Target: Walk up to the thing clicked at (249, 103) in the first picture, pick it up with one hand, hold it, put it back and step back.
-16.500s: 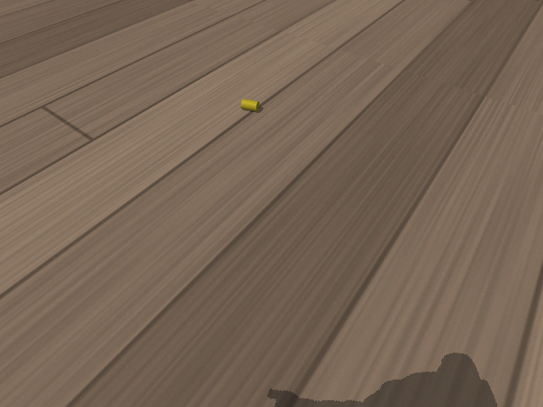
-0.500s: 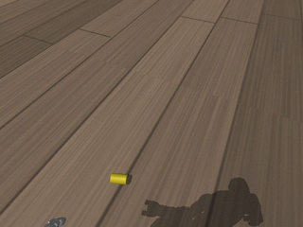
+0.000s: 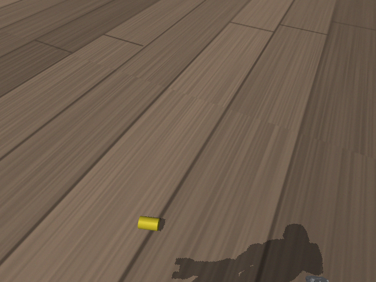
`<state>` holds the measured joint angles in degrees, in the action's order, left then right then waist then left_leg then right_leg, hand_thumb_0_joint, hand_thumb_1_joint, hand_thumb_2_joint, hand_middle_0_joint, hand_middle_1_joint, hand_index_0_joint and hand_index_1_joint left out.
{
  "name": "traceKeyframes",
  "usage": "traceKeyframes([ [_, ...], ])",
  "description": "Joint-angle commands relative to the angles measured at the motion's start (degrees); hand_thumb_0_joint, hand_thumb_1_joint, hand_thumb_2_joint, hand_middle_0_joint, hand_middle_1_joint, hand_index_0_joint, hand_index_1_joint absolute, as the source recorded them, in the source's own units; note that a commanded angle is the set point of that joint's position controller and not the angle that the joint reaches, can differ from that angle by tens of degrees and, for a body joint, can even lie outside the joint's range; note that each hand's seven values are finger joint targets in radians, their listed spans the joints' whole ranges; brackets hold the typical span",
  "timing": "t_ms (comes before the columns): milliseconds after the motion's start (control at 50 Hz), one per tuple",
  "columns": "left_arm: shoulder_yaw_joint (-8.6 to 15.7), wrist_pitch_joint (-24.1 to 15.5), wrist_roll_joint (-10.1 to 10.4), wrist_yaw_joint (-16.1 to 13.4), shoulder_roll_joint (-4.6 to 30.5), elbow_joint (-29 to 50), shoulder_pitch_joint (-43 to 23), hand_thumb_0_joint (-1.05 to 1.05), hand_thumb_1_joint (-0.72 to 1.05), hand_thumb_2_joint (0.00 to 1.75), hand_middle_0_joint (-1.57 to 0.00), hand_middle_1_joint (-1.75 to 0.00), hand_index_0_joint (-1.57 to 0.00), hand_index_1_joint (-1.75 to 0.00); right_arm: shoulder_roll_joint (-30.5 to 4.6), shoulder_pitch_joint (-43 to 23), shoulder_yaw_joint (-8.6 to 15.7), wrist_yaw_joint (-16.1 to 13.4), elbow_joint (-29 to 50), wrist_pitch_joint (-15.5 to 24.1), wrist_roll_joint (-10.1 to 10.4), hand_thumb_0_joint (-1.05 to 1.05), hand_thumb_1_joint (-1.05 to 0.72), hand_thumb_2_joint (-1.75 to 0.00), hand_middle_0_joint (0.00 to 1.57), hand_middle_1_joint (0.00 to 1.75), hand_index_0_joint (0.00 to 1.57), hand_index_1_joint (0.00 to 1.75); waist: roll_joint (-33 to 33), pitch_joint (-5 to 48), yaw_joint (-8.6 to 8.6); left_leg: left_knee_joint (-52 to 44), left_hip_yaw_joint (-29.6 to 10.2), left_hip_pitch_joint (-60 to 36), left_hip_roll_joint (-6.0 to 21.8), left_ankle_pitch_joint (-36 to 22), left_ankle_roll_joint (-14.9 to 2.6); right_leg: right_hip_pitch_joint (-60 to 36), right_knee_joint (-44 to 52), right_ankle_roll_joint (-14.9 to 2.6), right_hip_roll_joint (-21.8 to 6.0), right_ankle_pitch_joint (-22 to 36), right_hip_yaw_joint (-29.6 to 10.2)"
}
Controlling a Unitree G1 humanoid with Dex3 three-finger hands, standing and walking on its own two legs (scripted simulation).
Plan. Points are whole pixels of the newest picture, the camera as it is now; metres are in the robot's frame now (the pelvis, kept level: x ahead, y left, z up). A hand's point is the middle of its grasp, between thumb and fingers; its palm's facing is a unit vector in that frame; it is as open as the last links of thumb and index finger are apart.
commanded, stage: stand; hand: left
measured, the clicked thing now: (149, 223) +0.50 +0.22 -0.75
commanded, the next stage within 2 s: walk up in 0.86 s
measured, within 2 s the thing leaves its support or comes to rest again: neither
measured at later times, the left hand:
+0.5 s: hand out of the picture +0.10 +0.25 -0.15, palm faces -0.02 -0.94 -0.34, open 7.4 cm
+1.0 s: hand out of the picture +0.11 +0.25 -0.16, palm faces +0.01 -0.93 -0.36, open 7.4 cm
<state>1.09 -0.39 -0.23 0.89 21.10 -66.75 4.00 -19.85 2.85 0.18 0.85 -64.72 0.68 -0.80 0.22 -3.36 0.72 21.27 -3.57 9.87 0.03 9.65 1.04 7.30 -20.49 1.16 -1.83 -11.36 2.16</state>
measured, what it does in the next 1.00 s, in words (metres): stands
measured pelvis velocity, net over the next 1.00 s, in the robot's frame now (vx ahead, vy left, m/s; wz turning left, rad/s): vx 0.00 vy -0.01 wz -0.01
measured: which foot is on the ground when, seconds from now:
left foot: down 0.00-1.00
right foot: down 0.00-1.00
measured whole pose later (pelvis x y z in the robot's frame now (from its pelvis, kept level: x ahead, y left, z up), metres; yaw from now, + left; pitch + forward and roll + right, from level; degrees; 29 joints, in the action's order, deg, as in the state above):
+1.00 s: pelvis +0.00 -0.01 -0.01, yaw -1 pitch -1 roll +0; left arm 2.9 1.3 0.8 -0.1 21.0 -60.3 2.8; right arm -21.9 2.1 1.2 0.5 -61.5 -1.6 0.4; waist -0.6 -7.9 -0.2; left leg 27.5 -3.3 13.5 1.0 12.4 1.2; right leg 11.0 -26.4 0.1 -0.8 -13.9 1.8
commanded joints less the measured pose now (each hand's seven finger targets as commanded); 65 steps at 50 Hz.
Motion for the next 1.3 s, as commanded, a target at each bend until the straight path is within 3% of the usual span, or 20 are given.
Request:
traceKeyframes([
  [0, 1.6, -1.7, -0.2, -0.8, 11.4, 3.8, -3.0, 0.00, 0.90, 0.90, -0.20, -0.30, -0.20, -0.30, -12.4, -2.7, 2.5, -0.9, 3.4, 1.1, 0.2, 0.00, -0.90, -0.90, 0.20, 0.30, 0.20, 0.30, -0.2, 4.0, -0.77, -5.3, -5.0, -0.1, 6.1, -1.2, -1.83, 0.3, 5.1, -2.06, -5.6, -0.4, -5.8],
  [100, 1.5, -2.0, -0.2, -1.1, 11.3, 3.6, -1.6, 0.00, 0.90, 0.90, -0.20, -0.30, -0.20, -0.30, -12.2, -2.3, 2.4, -0.9, 3.2, 1.3, 0.3, 0.00, -0.90, -0.90, 0.20, 0.30, 0.20, 0.30, -0.5, 6.3, -0.70, -4.1, -4.3, -1.9, 6.4, -8.4, -2.02, -2.0, 4.6, -1.93, -5.9, 5.6, -5.6],
  [200, 1.6, -1.7, -0.1, -1.0, 11.3, 4.0, -1.2, 0.00, 0.90, 0.90, -0.20, -0.30, -0.20, -0.30, -12.5, -1.9, 2.4, -1.0, 2.9, 1.1, 0.2, 0.00, -0.90, -0.90, 0.20, 0.30, 0.20, 0.30, -1.5, 6.5, -0.63, -5.0, -4.1, -1.4, 6.5, -5.6, -1.99, -2.2, 4.5, -2.08, -5.9, 3.8, -5.6],
  [240, 1.6, -1.9, -0.2, -1.1, 11.0, 4.0, -0.5, 0.00, 0.90, 0.90, -0.20, -0.30, -0.20, -0.30, -12.2, -2.2, 2.3, -1.1, 3.1, 1.4, 0.3, 0.00, -0.90, -0.90, 0.20, 0.30, 0.20, 0.30, -1.3, 8.0, -0.37, -3.9, -3.9, -3.2, 6.8, -12.2, -1.94, -3.2, 3.6, -2.02, -6.1, 9.1, -5.5],
  [360, 1.7, -1.7, 0.0, -1.3, 10.9, 4.2, -0.3, 0.00, 0.90, 0.90, -0.20, -0.30, -0.20, -0.30, -12.1, -1.8, 2.2, -1.4, 2.7, 1.3, 0.5, 0.00, -0.90, -0.90, 0.20, 0.30, 0.20, 0.30, -0.3, 7.5, -0.35, -3.7, -3.5, -3.8, 6.9, -15.6, -1.71, -3.9, 3.3, -1.76, -5.9, 12.0, -4.9],
  [820, 1.9, -1.6, 0.0, -1.4, 11.0, 5.4, -1.6, 0.00, 0.90, 0.90, -0.20, -0.30, -0.20, -0.30, -12.3, -0.8, 1.8, -1.4, 2.9, 1.1, 0.5, 0.00, -0.90, -0.90, 0.20, 0.30, 0.20, 0.30, -0.8, 6.4, -0.94, -4.4, -2.4, -4.5, 7.1, -14.1, -1.27, -4.5, 4.7, -1.94, -5.9, 12.9, -5.3],
  [840, 4.2, -0.5, 0.9, -2.0, 14.5, 6.4, -1.8, 0.00, 0.90, 0.90, -0.20, -0.30, -0.20, -0.30, -15.5, -2.5, 2.9, -1.4, 3.2, -0.1, 0.7, 0.00, -0.90, -0.90, 0.20, 0.30, 0.20, 0.30, -1.2, -0.4, -0.42, 1.7, -2.5, 0.1, 6.1, -24.3, -2.65, -0.6, -0.9, -2.13, -5.3, 23.2, -4.9],
  [880, 4.5, 0.1, 1.3, -2.3, 14.0, 8.1, -0.1, 0.00, 0.90, 0.90, -0.20, -0.30, -0.20, -0.30, -14.2, -0.9, 3.0, -1.4, 4.7, -0.7, 1.5, 0.00, -0.90, -0.90, 0.20, 0.30, 0.20, 0.30, -0.6, 4.1, -0.61, 5.3, -1.6, -0.5, 6.0, -28.5, -3.32, -2.0, -4.4, -3.24, -5.3, 26.9, -3.9],
  [980, 5.3, 1.8, 0.8, -2.0, 14.3, 12.7, -2.2, 0.00, 0.90, 0.90, -0.20, -0.30, -0.20, -0.30, -14.2, 0.0, 4.2, -1.4, 8.3, -2.3, 1.3, 0.00, -0.90, -0.90, 0.20, 0.30, 0.20, 0.30, 2.1, 9.3, -0.68, 15.4, -0.6, 0.7, 2.7, -17.5, -4.06, 2.7, -6.9, -8.29, -9.1, 21.2, -7.8],
  [1020, 5.6, 2.2, 0.2, -2.1, 15.9, 14.8, -4.7, 0.00, 0.90, 0.90, -0.20, -0.30, -0.20, -0.30, -13.2, 2.0, 4.5, -1.3, 9.2, -3.1, 0.9, 0.00, -0.90, -0.90, 0.20, 0.30, 0.20, 0.30, 8.1, 8.2, -1.13, 25.6, 1.7, 1.7, -1.7, 0.7, -3.19, 7.7, -4.0, -12.88, -15.4, 20.9, -13.3],
  [1040, 5.8, 2.2, -0.3, -2.2, 16.8, 16.2, -6.4, 0.00, 0.90, 0.90, -0.20, -0.30, -0.20, -0.30, -12.9, 4.2, 4.8, -1.1, 9.7, -3.6, 0.5, 0.00, -0.90, -0.90, 0.20, 0.30, 0.20, 0.30, 11.3, 6.5, -1.92, 30.7, 1.4, 2.0, -2.6, 15.2, -3.17, 12.1, -2.4, -15.17, -19.0, 19.5, -15.7],
  [1060, 5.8, 2.2, -1.1, -2.3, 17.2, 17.2, -7.4, 0.00, 0.90, 0.90, -0.20, -0.30, -0.20, -0.30, -13.2, 6.4, 5.3, -0.8, 10.1, -3.9, 0.2, 0.00, -0.90, -0.90, 0.20, 0.30, 0.20, 0.30, 12.1, 4.7, -2.73, 33.9, -1.0, 1.7, -1.4, 21.5, -3.65, 16.3, -2.8, -16.31, -20.6, 18.2, -17.0],
  [1100, 5.8, 2.1, -1.7, -2.5, 16.4, 18.5, -8.9, 0.00, 0.90, 0.90, -0.20, -0.30, -0.20, -0.30, -13.2, 7.7, 5.9, -0.3, 10.9, -3.8, 0.6, 0.00, -0.90, -0.90, 0.20, 0.30, 0.20, 0.30, 11.3, 3.6, -3.53, 31.5, -1.2, 3.5, -0.7, 21.1, -4.19, 15.8, -6.0, -14.41, -17.8, 16.9, -13.6],
  [1140, 5.5, 2.5, -1.3, -2.6, 15.4, 19.3, -8.1, 0.00, 0.90, 0.90, -0.20, -0.30, -0.20, -0.30, -13.0, 9.9, 6.0, -0.5, 10.8, -2.9, 0.3, 0.00, -0.90, -0.90, 0.20, 0.30, 0.20, 0.30, 8.7, 5.3, -3.74, 15.2, 2.0, 3.8, -0.1, 8.8, -3.71, 10.0, -14.4, -9.51, -12.5, 14.7, -9.5],
  [1160, 5.2, 3.0, -0.7, -2.6, 13.7, 19.7, -6.7, 0.00, 0.90, 0.90, -0.20, -0.30, -0.20, -0.30, -14.7, 9.6, 6.6, -0.8, 10.9, -2.4, -0.6, 0.00, -0.90, -0.90, 0.20, 0.30, 0.20, 0.30, -0.5, 4.3, -3.49, 4.9, -3.9, 4.8, 4.4, -8.4, -4.93, 10.4, -24.2, -6.06, -5.5, 7.5, -6.0],
  [1180, 4.6, 3.3, 0.0, -2.9, 10.0, 20.7, -4.9, 0.00, 0.90, 0.90, -0.20, -0.30, -0.20, -0.30, -19.1, 7.7, 7.4, -1.0, 12.2, -1.8, -1.8, 0.00, -0.90, -0.90, 0.20, 0.30, 0.20, 0.30, -13.8, 3.8, -2.29, 1.5, -18.9, 0.7, 13.3, -25.5, -8.96, 19.2, -35.9, -2.99, 5.1, -10.6, -3.5],
  [1200, 5.1, 3.9, -0.2, -3.4, 10.5, 20.2, -2.5, 0.00, 0.90, 0.90, -0.20, -0.30, -0.20, -0.30, -20.5, 7.8, 7.7, -1.1, 13.4, -1.4, -1.9, 0.00, -0.90, -0.90, 0.20, 0.30, 0.20, 0.30, -7.9, 6.2, -1.66, 3.9, -20.6, -0.1, 17.7, -38.0, -13.34, 19.7, -43.3, -2.63, 7.6, -26.5, -9.9],
  [1220, 4.9, 4.0, -0.3, -3.9, 10.4, 20.1, -1.3, 0.00, 0.90, 0.90, -0.20, -0.30, -0.20, -0.30, -22.6, 6.9, 8.0, -1.4, 14.4, -1.4, -1.1, 0.00, -0.90, -0.90, 0.20, 0.30, 0.20, 0.30, -10.3, 9.2, -2.41, 2.6, -24.9, -0.1, 21.1, -37.1, -16.15, 19.9, -48.4, -2.78, 9.3, -29.3, -14.0],
  [1240, 5.3, 3.9, -0.5, -4.3, 11.7, 19.7, -2.0, 0.00, 0.90, 0.90, -0.20, -0.30, -0.20, -0.30, -21.7, 5.0, 8.0, -1.9, 15.2, -1.4, -1.2, 0.00, -0.90, -0.90, 0.20, 0.30, 0.20, 0.30, -9.4, 8.0, -2.03, 1.7, -24.8, 1.2, 21.1, -30.9, -16.35, 20.2, -51.3, -2.82, 8.5, -27.8, -16.1],
  [1280, 5.0, 3.8, 0.3, -4.0, 12.2, 18.6, 1.9, 0.00, 0.90, 0.90, -0.20, -0.30, -0.20, -0.30, -17.3, 0.0, 7.1, -2.9, 16.4, -1.2, -1.7, 0.00, -0.90, -0.90, 0.20, 0.30, 0.20, 0.30, -7.7, 5.9, 1.16, 5.0, -13.9, -1.2, 15.0, -28.2, -13.58, 23.4, -52.9, -1.98, 7.2, -20.9, -14.8],
])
